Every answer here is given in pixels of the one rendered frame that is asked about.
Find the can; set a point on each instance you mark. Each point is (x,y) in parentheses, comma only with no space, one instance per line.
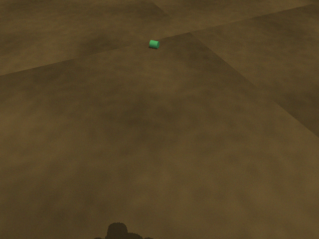
(154,44)

